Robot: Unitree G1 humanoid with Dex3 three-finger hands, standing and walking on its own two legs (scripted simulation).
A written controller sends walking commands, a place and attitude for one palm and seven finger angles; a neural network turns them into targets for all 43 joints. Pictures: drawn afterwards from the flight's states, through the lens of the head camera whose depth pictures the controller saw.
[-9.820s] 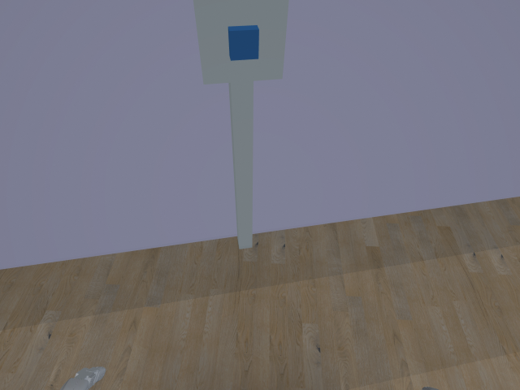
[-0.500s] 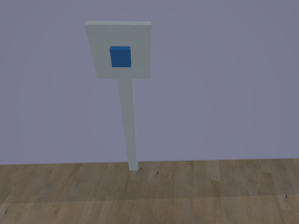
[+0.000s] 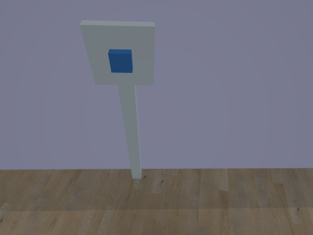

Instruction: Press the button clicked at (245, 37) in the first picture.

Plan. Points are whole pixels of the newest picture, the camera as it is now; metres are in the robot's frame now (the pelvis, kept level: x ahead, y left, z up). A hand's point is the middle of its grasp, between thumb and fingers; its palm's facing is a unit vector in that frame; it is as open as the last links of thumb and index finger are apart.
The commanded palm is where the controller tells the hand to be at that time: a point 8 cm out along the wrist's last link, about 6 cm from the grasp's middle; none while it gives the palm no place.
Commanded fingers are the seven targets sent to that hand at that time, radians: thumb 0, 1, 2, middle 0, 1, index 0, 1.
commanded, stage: look again from close up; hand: left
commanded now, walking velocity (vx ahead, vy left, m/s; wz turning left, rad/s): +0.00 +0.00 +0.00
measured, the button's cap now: (121, 60) +0.55 +0.15 +0.16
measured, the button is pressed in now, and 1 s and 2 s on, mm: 0 0 0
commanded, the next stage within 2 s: shuffle to correct the standing spot in 0.12 s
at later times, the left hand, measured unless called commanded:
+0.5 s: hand out of the picture +0.02 +0.13 -0.18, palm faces +0.03 -0.99 -0.16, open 7.4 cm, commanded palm none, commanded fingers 0.00 0.90 0.90 -0.20 -0.30 -0.20 -0.30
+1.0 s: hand out of the picture +0.05 +0.09 -0.19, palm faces +0.09 -0.99 -0.14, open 7.4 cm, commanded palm none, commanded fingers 0.00 0.90 0.90 -0.20 -0.30 -0.20 -0.30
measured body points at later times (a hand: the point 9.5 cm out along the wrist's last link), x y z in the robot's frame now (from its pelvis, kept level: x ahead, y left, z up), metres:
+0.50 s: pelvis +0.03 -0.03 +0.00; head +0.04 -0.02 +0.45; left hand +0.02 +0.19 -0.17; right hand +0.01 -0.24 -0.16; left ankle -0.01 +0.06 -0.74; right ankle +0.02 -0.12 -0.74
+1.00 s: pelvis +0.08 -0.06 -0.01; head +0.09 -0.04 +0.44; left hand +0.05 +0.14 -0.18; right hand +0.15 -0.28 -0.15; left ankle +0.09 +0.04 -0.74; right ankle +0.02 -0.12 -0.74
